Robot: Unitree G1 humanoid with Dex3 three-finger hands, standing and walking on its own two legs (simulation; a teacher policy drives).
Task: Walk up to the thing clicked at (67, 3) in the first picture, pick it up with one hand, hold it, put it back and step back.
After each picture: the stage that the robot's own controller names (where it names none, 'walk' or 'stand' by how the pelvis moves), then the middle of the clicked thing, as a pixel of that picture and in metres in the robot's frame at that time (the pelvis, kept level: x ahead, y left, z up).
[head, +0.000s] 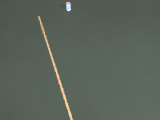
stand; (68, 6) +2.34 +0.28 -0.72
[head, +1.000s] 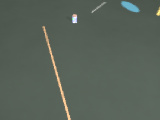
walk; (74, 18) +2.20 +0.13 -0.70
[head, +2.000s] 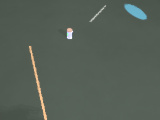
walk; (69, 33) +1.57 +0.14 -0.70
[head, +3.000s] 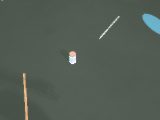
walk; (72, 57) +1.07 +0.15 -0.70
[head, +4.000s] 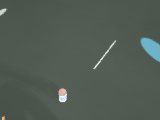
walk; (62, 95) +0.72 +0.17 -0.70
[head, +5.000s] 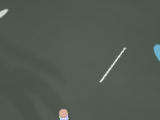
stand; (63, 115) +0.50 +0.15 -0.70
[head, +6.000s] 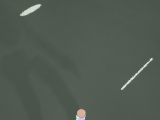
stand; (80, 116) +0.50 +0.00 -0.70
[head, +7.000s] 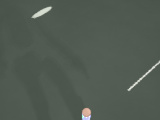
stand; (86, 115) +0.52 +0.01 -0.71
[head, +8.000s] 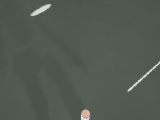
stand; (85, 116) +0.50 +0.00 -0.71
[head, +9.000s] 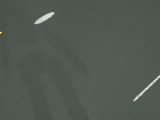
stand; out of the picture +0.44 -0.01 -0.72
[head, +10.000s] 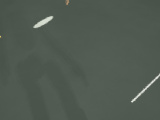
stand; out of the picture +0.45 +0.00 -0.73
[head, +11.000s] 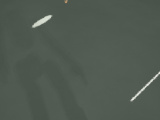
stand; out of the picture +0.45 +0.00 -0.73
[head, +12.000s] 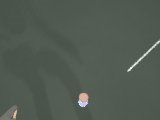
go down; (83, 99) +0.49 +0.00 -0.62
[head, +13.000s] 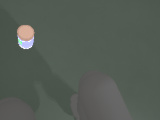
go down; (25, 37) +0.57 +0.06 -0.30
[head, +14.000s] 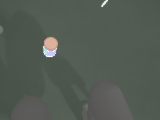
go down; (50, 47) +0.56 +0.02 -0.36
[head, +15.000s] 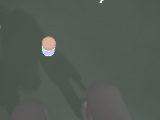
go down; (48, 47) +0.55 +0.02 -0.38
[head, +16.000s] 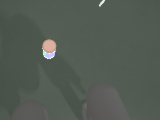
go down; (49, 49) +0.56 +0.02 -0.39
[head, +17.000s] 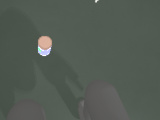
go down; (44, 46) +0.56 +0.02 -0.38
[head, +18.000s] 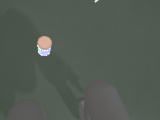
go down; (44, 46) +0.56 +0.02 -0.38
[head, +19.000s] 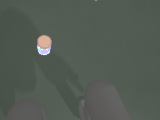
go down; (44, 45) +0.56 +0.02 -0.38
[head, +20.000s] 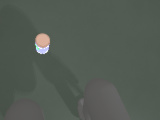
go down; (42, 44) +0.56 +0.02 -0.37
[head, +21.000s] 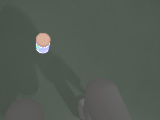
go down; (42, 43) +0.56 +0.02 -0.36
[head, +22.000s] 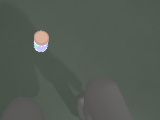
go down; (41, 41) +0.56 +0.03 -0.35
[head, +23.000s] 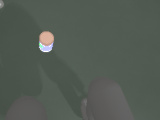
go down; (46, 42) +0.56 +0.02 -0.35
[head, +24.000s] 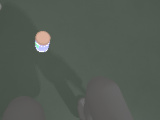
go down; (42, 42) +0.57 +0.03 -0.35
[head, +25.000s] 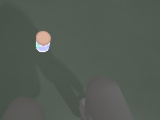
go down; (43, 42) +0.56 +0.03 -0.35
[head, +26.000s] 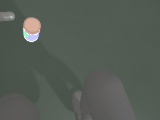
go down; (31, 30) +0.57 +0.04 -0.31
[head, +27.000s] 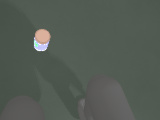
go down; (41, 40) +0.56 +0.03 -0.32
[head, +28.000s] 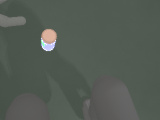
go down; (48, 40) +0.57 +0.03 -0.32
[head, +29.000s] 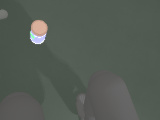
go down; (38, 32) +0.57 +0.04 -0.30
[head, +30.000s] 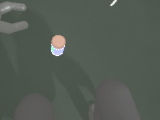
close in; (57, 45) +0.57 +0.02 -0.33
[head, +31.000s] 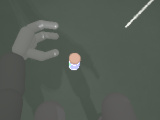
close in; (74, 61) +0.55 -0.01 -0.42
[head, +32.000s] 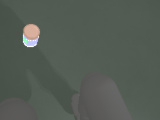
close in; (30, 36) +0.57 +0.05 -0.32
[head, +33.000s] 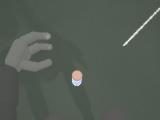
close in; (76, 78) +0.53 +0.00 -0.51
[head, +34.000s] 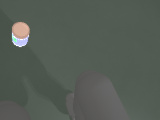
go down; (20, 35) +0.57 +0.05 -0.31
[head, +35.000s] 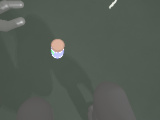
close in; (57, 49) +0.56 +0.01 -0.37
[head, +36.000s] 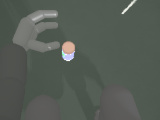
go down; (68, 51) +0.57 -0.01 -0.36
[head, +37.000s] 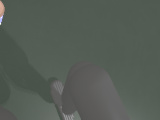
hold; out of the picture +0.57 +0.08 -0.30
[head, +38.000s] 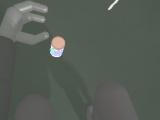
hold; (57, 47) +0.57 +0.02 -0.34
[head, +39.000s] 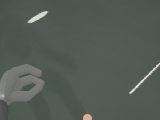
hold; out of the picture +0.49 -0.01 -0.66
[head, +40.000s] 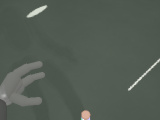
go down; (85, 117) +0.49 +0.00 -0.67
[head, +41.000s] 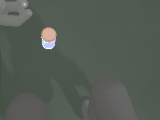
crouch; (48, 39) +0.58 +0.01 -0.33
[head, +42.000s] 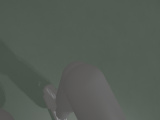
lower; out of the picture +0.58 +0.09 -0.29
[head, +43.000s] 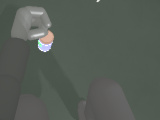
hold; (45, 41) +0.58 +0.04 -0.34
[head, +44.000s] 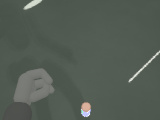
hold; (85, 109) +0.51 -0.01 -0.64
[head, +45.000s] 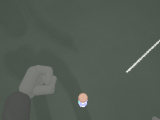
crouch; (82, 100) +0.50 +0.00 -0.64
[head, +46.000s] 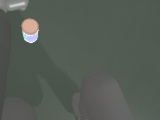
lower; (30, 31) +0.59 +0.03 -0.31
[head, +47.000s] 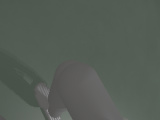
rest; out of the picture +0.58 +0.10 -0.30
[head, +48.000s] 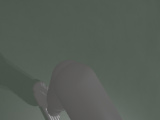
hold; out of the picture +0.58 +0.10 -0.30
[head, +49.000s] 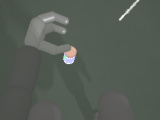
hold; (69, 55) +0.57 -0.01 -0.41
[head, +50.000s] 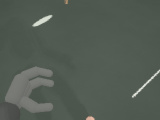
hold; out of the picture +0.50 -0.02 -0.67
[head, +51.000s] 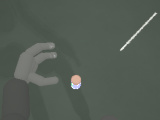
crouch; (76, 82) +0.53 +0.00 -0.57
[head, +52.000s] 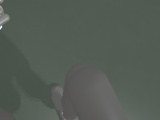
lower; out of the picture +0.59 +0.07 -0.29
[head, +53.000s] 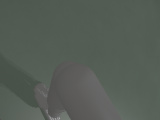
rest; out of the picture +0.59 +0.09 -0.30
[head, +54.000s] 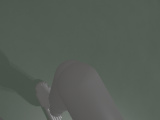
lower; out of the picture +0.59 +0.09 -0.29
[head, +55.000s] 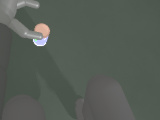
hold; (41, 35) +0.59 +0.04 -0.32
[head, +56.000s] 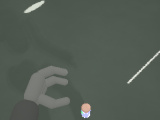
crouch; (85, 110) +0.52 -0.01 -0.64
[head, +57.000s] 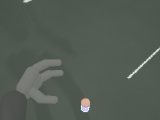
crouch; (85, 105) +0.51 -0.01 -0.66
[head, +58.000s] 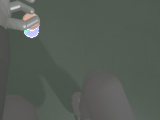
lower; (31, 25) +0.60 +0.02 -0.30
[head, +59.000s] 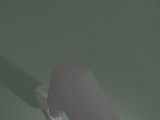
rest; out of the picture +0.59 +0.09 -0.31
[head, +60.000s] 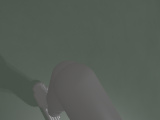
lower; out of the picture +0.59 +0.10 -0.30
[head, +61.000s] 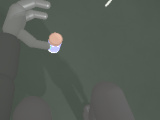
hold; (54, 43) +0.59 +0.02 -0.35
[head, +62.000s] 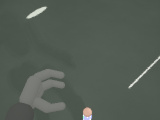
hold; (87, 114) +0.52 -0.02 -0.66
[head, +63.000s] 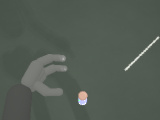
crouch; (82, 98) +0.52 -0.01 -0.64
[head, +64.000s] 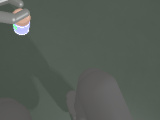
lower; (21, 22) +0.60 +0.03 -0.30
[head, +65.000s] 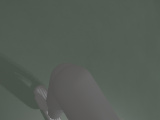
rest; out of the picture +0.60 +0.09 -0.31
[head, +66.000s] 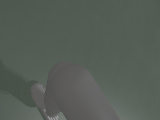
hold; out of the picture +0.60 +0.10 -0.30
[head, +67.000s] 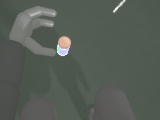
hold; (63, 46) +0.60 +0.00 -0.37
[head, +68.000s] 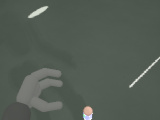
hold; (87, 113) +0.53 -0.02 -0.66
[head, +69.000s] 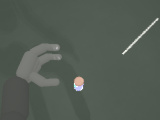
crouch; (78, 83) +0.54 -0.01 -0.59
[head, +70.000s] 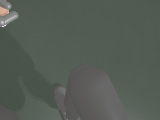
lower; out of the picture +0.61 +0.06 -0.29
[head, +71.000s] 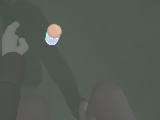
stand; (53, 35) +0.59 +0.03 -0.37
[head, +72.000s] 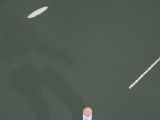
stand; (87, 114) +0.52 -0.03 -0.65
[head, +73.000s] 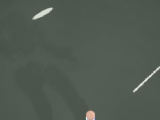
stand; (90, 118) +0.50 -0.03 -0.66
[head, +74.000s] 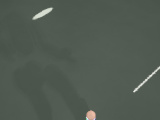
stand; (90, 118) +0.51 -0.04 -0.66
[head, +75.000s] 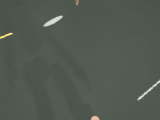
stand; out of the picture +0.52 -0.03 -0.72
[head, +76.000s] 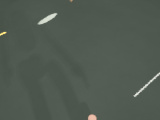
stand; out of the picture +0.51 -0.02 -0.72
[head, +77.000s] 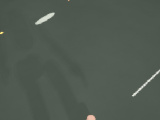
walk; out of the picture +0.50 -0.02 -0.72
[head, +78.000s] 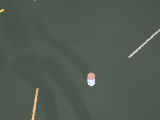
walk; (91, 79) +0.76 +0.02 -0.71
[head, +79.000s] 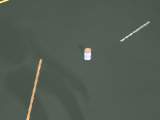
stand; (87, 53) +1.13 -0.05 -0.70
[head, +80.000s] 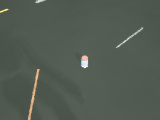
stand; (84, 61) +1.12 +0.02 -0.71
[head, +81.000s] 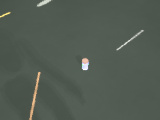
stand; (85, 64) +1.12 +0.02 -0.73
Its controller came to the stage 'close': yes
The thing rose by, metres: 0.00
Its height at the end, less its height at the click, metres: +0.00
